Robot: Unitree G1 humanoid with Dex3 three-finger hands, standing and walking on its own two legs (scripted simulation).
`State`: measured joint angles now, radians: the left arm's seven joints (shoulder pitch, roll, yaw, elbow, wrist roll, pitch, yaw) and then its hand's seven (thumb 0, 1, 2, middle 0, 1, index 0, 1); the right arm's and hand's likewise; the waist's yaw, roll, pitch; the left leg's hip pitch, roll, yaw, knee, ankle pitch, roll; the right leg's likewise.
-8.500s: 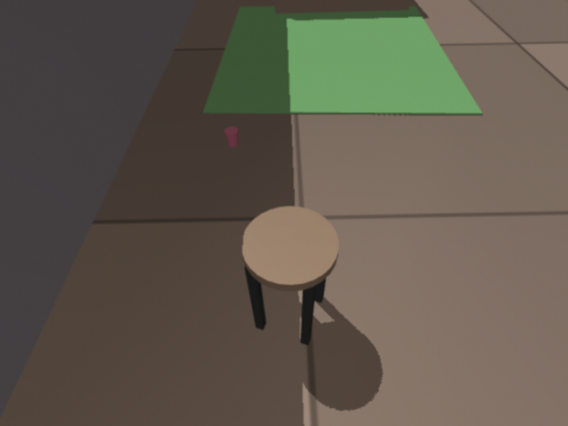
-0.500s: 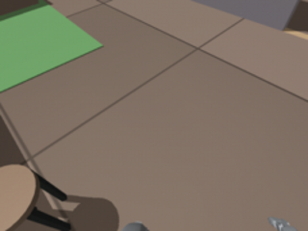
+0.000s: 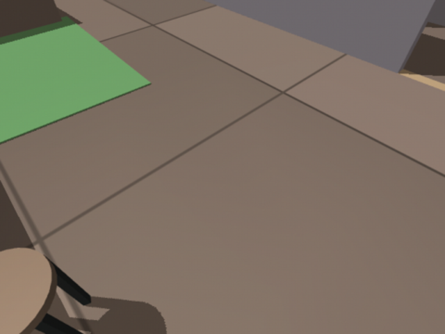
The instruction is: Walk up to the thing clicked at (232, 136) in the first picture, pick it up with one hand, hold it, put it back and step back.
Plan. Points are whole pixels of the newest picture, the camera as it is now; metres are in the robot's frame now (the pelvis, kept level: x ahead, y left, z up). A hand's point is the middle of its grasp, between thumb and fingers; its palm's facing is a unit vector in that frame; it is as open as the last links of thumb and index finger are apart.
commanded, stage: walk up
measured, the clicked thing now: out of the picture +0.85 +1.61 -0.72
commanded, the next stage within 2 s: stand in 0.44 s
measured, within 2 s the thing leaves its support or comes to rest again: neither
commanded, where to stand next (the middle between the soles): +0.07 -0.01 m, yaw -2 degrees
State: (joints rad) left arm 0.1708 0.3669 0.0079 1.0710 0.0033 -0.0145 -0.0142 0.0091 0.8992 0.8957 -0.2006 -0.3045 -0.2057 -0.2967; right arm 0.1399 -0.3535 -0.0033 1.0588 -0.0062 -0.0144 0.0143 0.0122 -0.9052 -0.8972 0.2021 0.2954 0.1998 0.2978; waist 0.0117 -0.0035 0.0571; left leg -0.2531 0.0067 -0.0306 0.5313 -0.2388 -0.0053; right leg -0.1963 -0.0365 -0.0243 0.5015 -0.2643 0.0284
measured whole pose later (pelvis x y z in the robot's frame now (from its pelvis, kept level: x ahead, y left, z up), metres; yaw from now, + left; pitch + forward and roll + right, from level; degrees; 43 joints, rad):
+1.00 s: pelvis +0.01 -0.01 +0.01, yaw -1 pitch -2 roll +0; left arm 0.10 0.36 0.00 1.14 0.00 -0.01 0.00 0.01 0.90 0.90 -0.20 -0.30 -0.21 -0.30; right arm 0.07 -0.34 -0.01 1.16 -0.01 -0.01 0.01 0.01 -0.91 -0.90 0.20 0.30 0.20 0.30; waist 0.00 -0.01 0.05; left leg -0.14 0.02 -0.01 0.32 -0.15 -0.02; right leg -0.10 -0.03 -0.01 0.32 -0.18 0.02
